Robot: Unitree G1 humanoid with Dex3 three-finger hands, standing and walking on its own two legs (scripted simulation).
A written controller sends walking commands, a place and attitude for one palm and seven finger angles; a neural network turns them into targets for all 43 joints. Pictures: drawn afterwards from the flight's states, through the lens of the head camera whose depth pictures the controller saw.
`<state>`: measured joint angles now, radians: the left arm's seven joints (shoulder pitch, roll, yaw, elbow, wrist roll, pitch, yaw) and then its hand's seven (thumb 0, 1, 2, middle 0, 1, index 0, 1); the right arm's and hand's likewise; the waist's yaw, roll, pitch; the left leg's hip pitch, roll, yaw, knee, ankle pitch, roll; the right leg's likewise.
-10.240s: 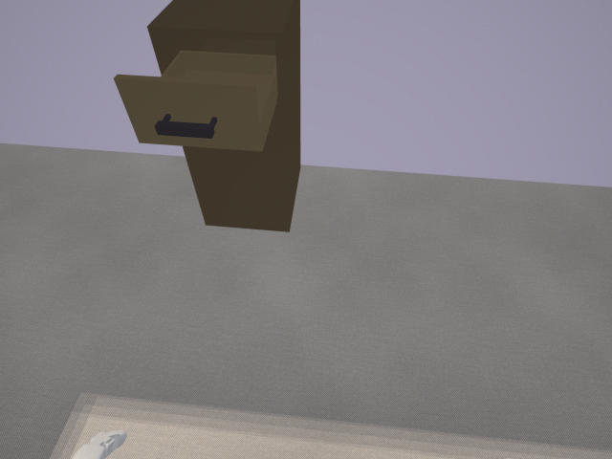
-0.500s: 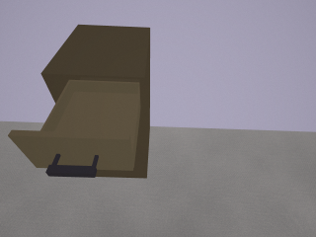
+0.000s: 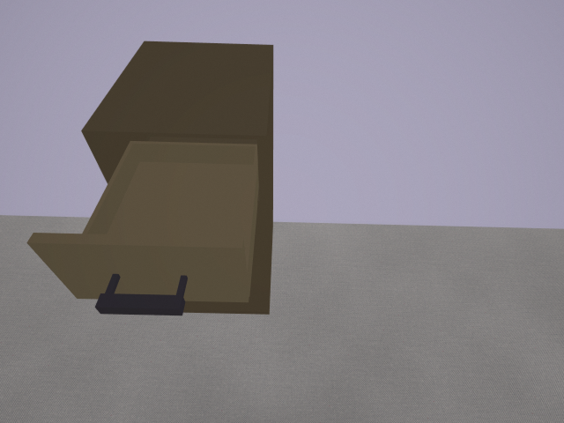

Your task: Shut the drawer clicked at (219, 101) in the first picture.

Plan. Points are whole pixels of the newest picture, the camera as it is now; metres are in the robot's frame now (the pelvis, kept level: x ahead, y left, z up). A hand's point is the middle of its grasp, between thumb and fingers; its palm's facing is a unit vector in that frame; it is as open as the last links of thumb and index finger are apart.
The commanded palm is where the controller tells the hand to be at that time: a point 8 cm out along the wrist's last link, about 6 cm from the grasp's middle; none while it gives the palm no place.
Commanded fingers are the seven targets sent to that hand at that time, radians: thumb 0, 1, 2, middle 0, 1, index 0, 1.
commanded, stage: come to a stop and stand still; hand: left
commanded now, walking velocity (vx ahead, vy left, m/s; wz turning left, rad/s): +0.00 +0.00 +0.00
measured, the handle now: (145, 292) +0.32 +0.25 -0.04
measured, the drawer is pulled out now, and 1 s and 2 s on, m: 0.28 0.28 0.28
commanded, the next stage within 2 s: look again from close up in 0.24 s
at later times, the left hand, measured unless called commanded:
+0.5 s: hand out of the picture +0.00 +0.18 -0.18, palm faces +0.02 -0.98 -0.17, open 7.3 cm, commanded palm none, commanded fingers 0.00 0.90 0.90 -0.20 -0.30 -0.20 -0.30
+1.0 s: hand out of the picture +0.05 +0.23 -0.13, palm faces +0.22 -0.95 -0.22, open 7.1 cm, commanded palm +0.08 +0.25 -0.07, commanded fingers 0.00 0.90 0.90 -0.32 -0.43 -0.32 -0.43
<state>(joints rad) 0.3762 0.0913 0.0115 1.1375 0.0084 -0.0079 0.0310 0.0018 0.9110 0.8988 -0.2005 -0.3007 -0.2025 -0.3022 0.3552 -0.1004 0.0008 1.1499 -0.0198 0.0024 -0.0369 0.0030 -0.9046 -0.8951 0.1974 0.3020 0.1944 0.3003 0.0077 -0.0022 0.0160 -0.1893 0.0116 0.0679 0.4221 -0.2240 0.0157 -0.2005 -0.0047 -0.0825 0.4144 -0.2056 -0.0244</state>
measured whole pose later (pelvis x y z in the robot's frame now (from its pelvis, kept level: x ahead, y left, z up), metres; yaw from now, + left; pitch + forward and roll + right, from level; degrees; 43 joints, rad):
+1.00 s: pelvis -0.01 +0.03 -0.01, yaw +1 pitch -2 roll +0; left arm 0.54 0.19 0.00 0.46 -0.09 0.04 0.12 0.03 0.96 0.90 -0.22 -0.31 -0.22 -0.31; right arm 0.37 -0.18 0.03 0.95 0.02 -0.16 -0.06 0.02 -0.93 -0.89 0.20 0.30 0.20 0.30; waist 0.01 -0.02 0.01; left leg -0.22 -0.05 0.08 0.50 -0.25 0.06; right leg -0.25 -0.06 -0.05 0.54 -0.27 -0.01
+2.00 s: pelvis +0.00 +0.00 -0.07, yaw +4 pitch +12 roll -2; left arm 0.76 0.23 0.13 -0.26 -0.30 -0.42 -0.33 0.01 0.91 0.90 -1.13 -1.31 -1.13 -1.31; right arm 0.23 -0.25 -0.06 0.53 0.06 -0.24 -0.05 0.02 -0.90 -0.90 0.20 0.30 0.19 0.30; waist 0.02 0.04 -0.12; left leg -0.74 0.01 -0.02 1.04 -0.50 0.02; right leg -0.70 0.01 -0.11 0.99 -0.49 -0.03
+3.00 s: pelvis +0.01 +0.01 -0.05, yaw +4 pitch +7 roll -2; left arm 0.73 0.24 0.14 -0.35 -0.27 -0.24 -0.24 0.01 0.90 0.90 -1.40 -1.60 -1.40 -1.60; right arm 0.24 -0.21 0.02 0.51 0.06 -0.28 -0.05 0.01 -0.90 -0.90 0.20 0.30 0.20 0.30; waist 0.03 0.05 -0.13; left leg -0.58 0.00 -0.01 0.94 -0.47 0.03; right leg -0.54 0.00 -0.10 0.87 -0.45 -0.02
